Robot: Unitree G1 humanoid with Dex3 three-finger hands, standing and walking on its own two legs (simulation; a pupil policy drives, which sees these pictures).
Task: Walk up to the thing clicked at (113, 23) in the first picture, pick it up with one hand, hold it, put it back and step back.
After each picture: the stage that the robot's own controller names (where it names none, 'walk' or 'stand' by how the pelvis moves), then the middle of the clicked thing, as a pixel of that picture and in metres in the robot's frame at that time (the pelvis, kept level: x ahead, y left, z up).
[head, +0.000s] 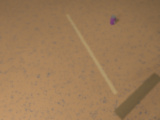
stand; (112, 19) +1.78 -0.33 -0.72
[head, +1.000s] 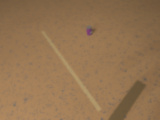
walk; (89, 30) +1.66 +0.11 -0.69
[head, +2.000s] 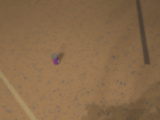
walk; (55, 59) +1.03 +0.42 -0.72
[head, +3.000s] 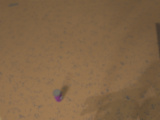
walk; (57, 95) +0.65 +0.33 -0.72
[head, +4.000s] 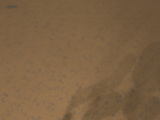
walk; out of the picture +0.40 +0.20 -0.71
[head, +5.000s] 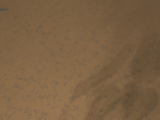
stand; out of the picture +0.31 +0.23 -0.71
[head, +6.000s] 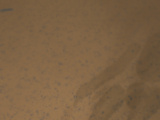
stand; out of the picture +0.30 +0.23 -0.72
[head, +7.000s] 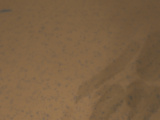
stand; out of the picture +0.30 +0.23 -0.72
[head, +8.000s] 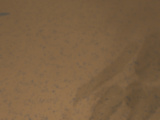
stand; out of the picture +0.29 +0.24 -0.73
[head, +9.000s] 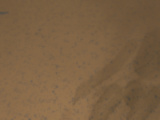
stand; out of the picture +0.28 +0.24 -0.73
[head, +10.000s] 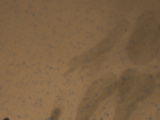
go down; out of the picture +0.30 +0.24 -0.70
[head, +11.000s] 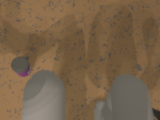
go down; (22, 67) +0.37 +0.27 -0.29
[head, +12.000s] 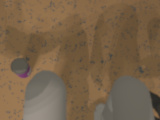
close in; (21, 68) +0.36 +0.27 -0.29
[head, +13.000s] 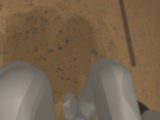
close in; out of the picture +0.34 +0.29 -0.21
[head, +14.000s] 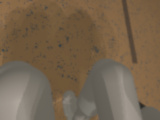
close; out of the picture +0.34 +0.30 -0.22
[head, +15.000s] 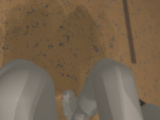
lift; out of the picture +0.33 +0.29 -0.22
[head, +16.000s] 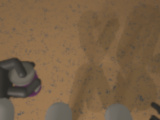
lift; (27, 80) +0.32 +0.20 -0.01
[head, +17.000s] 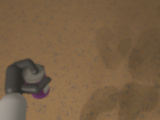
hold; (37, 82) +0.33 +0.18 +0.02
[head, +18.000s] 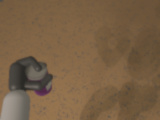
hold; (40, 79) +0.34 +0.18 +0.02
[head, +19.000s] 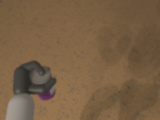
hold; (43, 83) +0.33 +0.17 +0.00
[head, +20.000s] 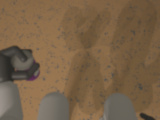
crouch; (27, 66) +0.37 +0.22 -0.09
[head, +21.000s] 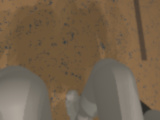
lower; out of the picture +0.36 +0.30 -0.22
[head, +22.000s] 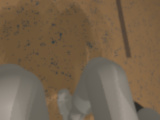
lower; out of the picture +0.36 +0.31 -0.22
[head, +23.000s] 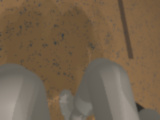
lower; out of the picture +0.36 +0.31 -0.22
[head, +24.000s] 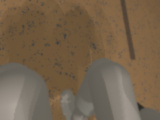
lower; out of the picture +0.35 +0.31 -0.21
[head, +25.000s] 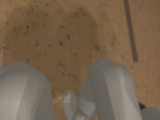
loosen; out of the picture +0.35 +0.30 -0.21
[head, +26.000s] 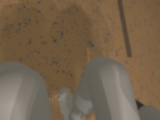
withdraw; out of the picture +0.34 +0.28 -0.22
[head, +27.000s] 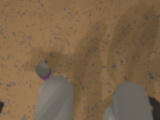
walk; (44, 72) +0.38 +0.23 -0.35
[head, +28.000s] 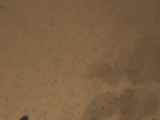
stand; out of the picture +0.30 +0.20 -0.66
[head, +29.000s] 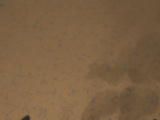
stand; out of the picture +0.31 +0.21 -0.67
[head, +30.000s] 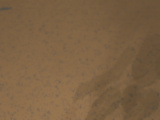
stand; out of the picture +0.31 +0.19 -0.71
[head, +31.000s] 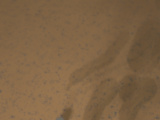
walk; out of the picture +0.34 +0.17 -0.70
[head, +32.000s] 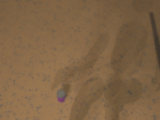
walk; (61, 96) +0.51 +0.16 -0.71
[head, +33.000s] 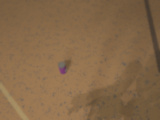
walk; (62, 68) +0.83 +0.30 -0.70
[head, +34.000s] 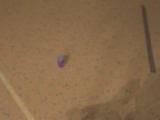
stand; (60, 61) +0.96 +0.26 -0.71
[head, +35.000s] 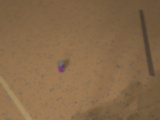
stand; (61, 66) +0.96 +0.27 -0.72
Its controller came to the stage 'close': yes
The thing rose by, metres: 0.71
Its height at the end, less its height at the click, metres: +0.00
